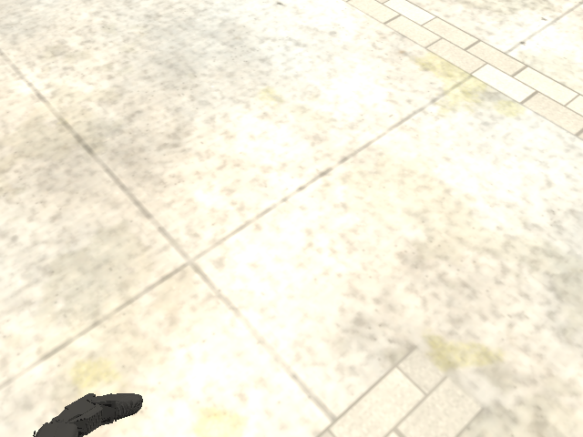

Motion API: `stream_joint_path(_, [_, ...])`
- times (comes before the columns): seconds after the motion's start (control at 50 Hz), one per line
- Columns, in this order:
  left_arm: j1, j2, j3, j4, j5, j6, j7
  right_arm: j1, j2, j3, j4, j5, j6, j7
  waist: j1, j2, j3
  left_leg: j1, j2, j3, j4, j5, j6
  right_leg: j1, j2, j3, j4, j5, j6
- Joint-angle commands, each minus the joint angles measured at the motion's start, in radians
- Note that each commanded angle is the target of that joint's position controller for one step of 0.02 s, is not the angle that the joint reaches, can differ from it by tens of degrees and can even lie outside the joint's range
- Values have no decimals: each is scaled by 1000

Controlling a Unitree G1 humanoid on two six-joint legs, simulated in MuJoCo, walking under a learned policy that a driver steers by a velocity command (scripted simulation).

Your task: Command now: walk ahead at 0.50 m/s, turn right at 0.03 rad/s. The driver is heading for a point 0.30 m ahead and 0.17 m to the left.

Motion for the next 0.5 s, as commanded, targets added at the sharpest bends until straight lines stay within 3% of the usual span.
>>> stream_joint_path(0.02, [17, 112, 39, -73, 8, -29, -5, -26, -215, -40, -28, 18, 8, -4, 119, 127, -7, -15, 260, -152, 86, 772, 175, 161, 71, -61, -111, -60, -41])
stream_joint_path(0.04, [174, 156, 65, -22, 12, -30, 2, -33, -201, -31, -23, 19, 10, -6, 205, 116, -104, -75, 216, -115, 259, 855, 147, 399, 100, -82, -158, 13, -67])
stream_joint_path(0.06, [347, 225, 90, 17, 23, -25, 19, -34, -148, -9, -40, -1, 3, -6, 277, 73, -241, -288, 167, -99, 520, 630, 102, 726, -28, 49, -98, 69, -114])
stream_joint_path(0.08, [389, 327, 103, 21, 36, -22, 32, 69, -14, 33, -73, -22, -14, 3, 208, -199, -390, -669, -3, -116, 898, -121, 32, 1038, -330, 523, -164, -33, -263])
stream_joint_path(0.1, [402, 245, 82, 11, 39, -27, 31, 23, -105, 11, -53, 7, -31, 4, 256, -144, -461, -741, -10, -291, 1046, -251, 33, 1001, -360, 666, -265, -72, -279])
stream_joint_path(0.12, [348, 198, 64, 23, 33, -32, 29, -53, -150, -8, -87, 32, -33, 6, 242, -125, -293, -825, 36, -287, 1078, -190, 38, 893, -321, 492, -279, -31, -235])
stream_joint_path(0.16, [234, 127, 44, 37, 22, -42, 24, -105, -127, -9, -93, 8, -23, -1, 174, -78, -139, -787, 105, -260, 986, -45, 35, 653, -236, 277, -339, 35, -185])
stream_joint_path(0.18, [192, 99, 38, 39, 25, -52, 22, -77, -117, -14, -81, 5, -6, -3, 136, -91, -109, -720, 128, -271, 958, 6, 31, 563, -207, 207, -385, 51, -170])
stream_joint_path(0.22, [157, 90, 41, 56, 29, -73, 23, -42, -69, -9, -71, 9, 24, -5, 99, -70, -79, -662, 132, -271, 933, 55, 19, 474, -205, 135, -458, 64, -175])
stream_joint_path(0.26, [146, 104, 48, 78, 34, -85, 32, -74, -51, -9, -85, 5, 41, -8, 86, -46, -32, -699, 132, -284, 885, 114, 9, 445, -205, 58, -499, 100, -170])
stream_joint_path(0.32, [165, 117, 54, 111, 39, -84, 46, -146, -38, -7, -112, -6, 42, -2, 99, -25, 13, -738, 118, -287, 719, 257, 3, 461, -180, -55, -506, 177, -151])
stream_joint_path(0.38, [177, 147, 59, 135, 31, -71, 57, -244, -1, 12, -146, -27, 28, 18, 126, -16, 33, -635, 74, -207, 488, 378, 10, 433, -147, -158, -470, 360, -130])
stream_joint_path(0.46, [208, 184, 69, 183, 1, -48, 62, -284, -35, 6, -180, -29, 25, 36, 126, -53, -5, -579, 37, -187, 361, 328, 48, 550, -192, -147, -363, 469, -107])
stream_joint_path(0.5, [179, 199, 73, 195, -13, -37, 67, -201, -76, -13, -161, -38, 22, 35, 65, -58, -59, -456, -8, -154, 276, 321, 83, 583, -177, -151, -221, 556, -69])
